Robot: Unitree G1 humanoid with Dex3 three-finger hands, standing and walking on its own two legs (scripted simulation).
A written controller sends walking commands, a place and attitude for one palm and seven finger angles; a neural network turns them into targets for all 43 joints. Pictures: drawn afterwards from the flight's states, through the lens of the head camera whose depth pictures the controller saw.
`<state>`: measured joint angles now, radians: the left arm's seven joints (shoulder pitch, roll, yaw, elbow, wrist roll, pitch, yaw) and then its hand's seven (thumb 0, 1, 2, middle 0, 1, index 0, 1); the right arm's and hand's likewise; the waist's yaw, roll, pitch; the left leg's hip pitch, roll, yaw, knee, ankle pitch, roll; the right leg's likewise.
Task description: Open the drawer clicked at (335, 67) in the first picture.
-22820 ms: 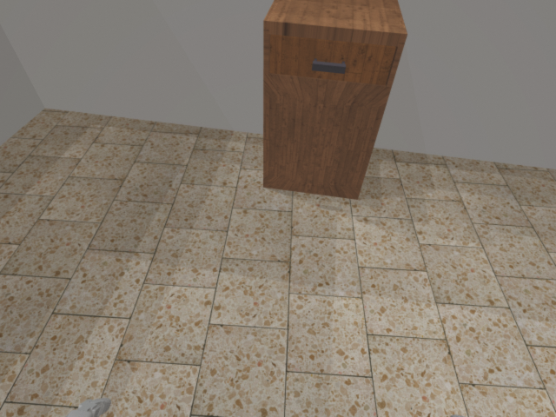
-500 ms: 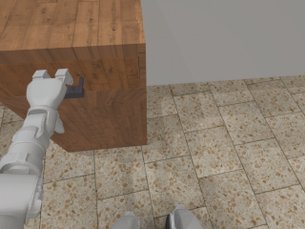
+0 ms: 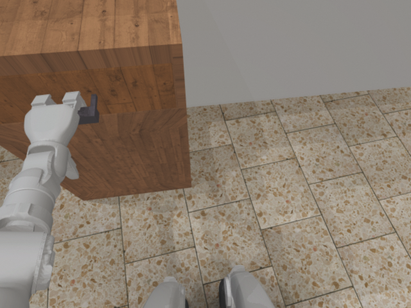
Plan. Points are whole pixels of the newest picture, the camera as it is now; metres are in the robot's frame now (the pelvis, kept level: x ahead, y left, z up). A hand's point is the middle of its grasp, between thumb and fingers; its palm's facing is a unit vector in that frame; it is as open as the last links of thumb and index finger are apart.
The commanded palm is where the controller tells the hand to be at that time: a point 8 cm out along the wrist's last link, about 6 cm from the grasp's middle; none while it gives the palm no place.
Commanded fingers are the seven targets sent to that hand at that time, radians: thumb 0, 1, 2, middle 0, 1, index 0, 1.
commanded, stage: lower the fingers behind the handle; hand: left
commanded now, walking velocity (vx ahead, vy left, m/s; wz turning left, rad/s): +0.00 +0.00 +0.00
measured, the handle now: (68, 108) +0.51 +0.28 +0.01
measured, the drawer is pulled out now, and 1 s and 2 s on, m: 0.00 0.00 0.10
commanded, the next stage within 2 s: close the thumb around the handle in 0.14 s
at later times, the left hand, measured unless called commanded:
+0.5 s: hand (67, 137) +0.46 +0.28 -0.01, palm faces -0.06 -0.02 -1.00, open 12.0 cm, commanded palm +0.44 +0.27 +0.04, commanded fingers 0.00 0.28 0.64 -0.36 -1.28 -0.36 -1.28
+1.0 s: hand (66, 136) +0.46 +0.28 -0.01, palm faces -0.06 -0.02 -1.00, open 6.0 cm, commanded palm +0.44 +0.28 +0.04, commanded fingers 0.00 0.90 0.90 -0.40 -1.35 -0.40 -1.35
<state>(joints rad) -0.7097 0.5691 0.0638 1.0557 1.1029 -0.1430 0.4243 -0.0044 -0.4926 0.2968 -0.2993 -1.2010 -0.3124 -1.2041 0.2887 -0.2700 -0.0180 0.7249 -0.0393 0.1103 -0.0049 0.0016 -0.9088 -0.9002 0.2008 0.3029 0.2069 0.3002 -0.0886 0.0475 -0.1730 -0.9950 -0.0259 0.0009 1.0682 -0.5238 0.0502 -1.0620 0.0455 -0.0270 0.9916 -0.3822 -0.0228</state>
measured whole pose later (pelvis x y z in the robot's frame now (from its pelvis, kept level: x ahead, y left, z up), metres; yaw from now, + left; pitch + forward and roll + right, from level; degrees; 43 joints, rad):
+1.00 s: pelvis +0.01 +0.01 +0.00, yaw +0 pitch +26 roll -2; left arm -0.69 0.55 0.05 1.04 1.10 -0.13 0.43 0.00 0.66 0.78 -0.34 -1.34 -0.38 -1.34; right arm 0.29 -0.27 -0.02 0.72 -0.04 0.12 0.00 0.00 -0.91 -0.90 0.20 0.30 0.21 0.30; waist -0.08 0.05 -0.18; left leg -0.97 -0.03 0.00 1.05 -0.53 0.06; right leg -1.03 0.04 -0.02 0.97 -0.39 -0.02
